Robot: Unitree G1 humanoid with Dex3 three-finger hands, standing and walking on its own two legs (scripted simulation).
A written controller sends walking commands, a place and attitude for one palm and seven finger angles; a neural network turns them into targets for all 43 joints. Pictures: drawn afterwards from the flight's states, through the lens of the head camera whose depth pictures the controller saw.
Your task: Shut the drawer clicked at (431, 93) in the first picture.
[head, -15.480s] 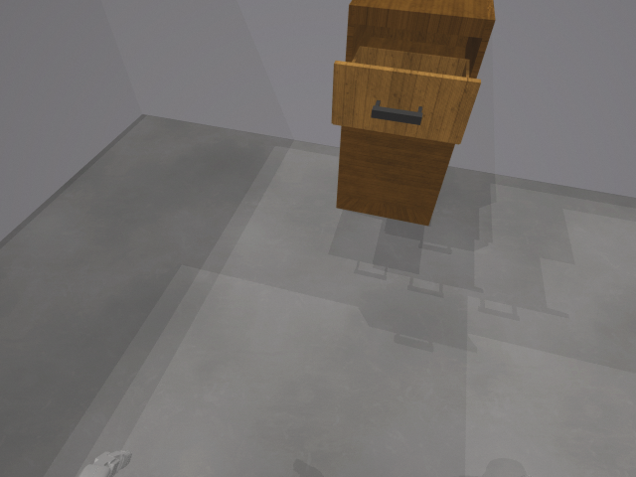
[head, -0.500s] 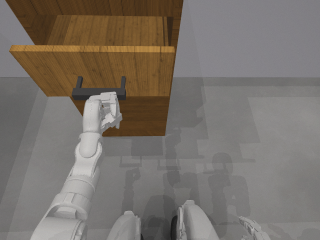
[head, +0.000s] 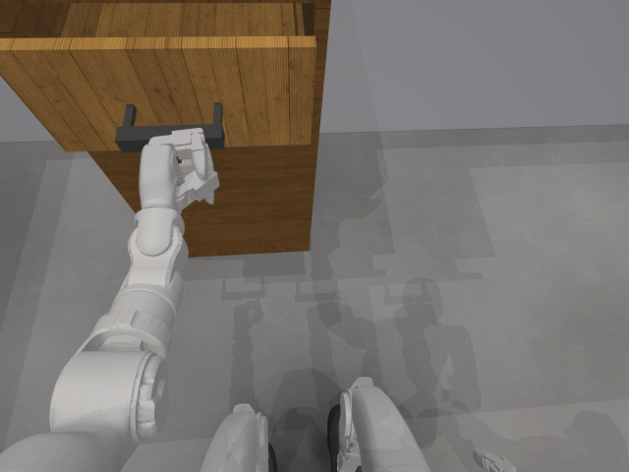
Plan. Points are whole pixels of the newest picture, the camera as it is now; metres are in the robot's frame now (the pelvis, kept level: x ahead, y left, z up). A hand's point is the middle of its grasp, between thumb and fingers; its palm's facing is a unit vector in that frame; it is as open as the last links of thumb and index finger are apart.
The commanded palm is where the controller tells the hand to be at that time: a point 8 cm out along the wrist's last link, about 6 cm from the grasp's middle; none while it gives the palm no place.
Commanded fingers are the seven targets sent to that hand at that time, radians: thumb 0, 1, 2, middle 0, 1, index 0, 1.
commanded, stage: push the drawer shut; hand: left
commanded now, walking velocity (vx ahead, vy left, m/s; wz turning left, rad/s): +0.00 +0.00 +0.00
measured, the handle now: (173, 124) +0.56 +0.15 +0.04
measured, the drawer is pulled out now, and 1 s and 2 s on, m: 0.08 0.00 0.00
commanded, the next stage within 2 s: pull the fist back off the drawer in 0.86 s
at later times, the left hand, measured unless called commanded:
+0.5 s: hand (212, 134) +0.54 +0.10 +0.04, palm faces -0.01 -1.00 -0.05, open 3.3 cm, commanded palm +0.53 +0.15 +0.04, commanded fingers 0.00 0.90 0.90 -1.40 -1.60 -1.40 -1.60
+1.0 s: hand (199, 123) +0.56 +0.12 +0.03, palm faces -0.03 -1.00 -0.05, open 3.2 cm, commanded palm +0.58 +0.14 +0.04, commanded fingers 0.00 0.90 0.90 -1.40 -1.60 -1.40 -1.60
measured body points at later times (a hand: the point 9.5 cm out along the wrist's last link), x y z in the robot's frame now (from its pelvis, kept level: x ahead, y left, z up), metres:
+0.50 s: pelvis +0.00 +0.00 -0.01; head +0.17 +0.01 +0.41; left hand +0.54 +0.15 +0.04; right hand -0.01 -0.26 -0.12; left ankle +0.01 +0.10 -0.63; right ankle +0.07 -0.10 -0.63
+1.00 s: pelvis -0.01 +0.02 -0.02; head +0.17 +0.04 +0.39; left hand +0.56 +0.17 +0.04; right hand -0.04 -0.24 -0.12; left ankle +0.01 +0.10 -0.63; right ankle +0.07 -0.10 -0.63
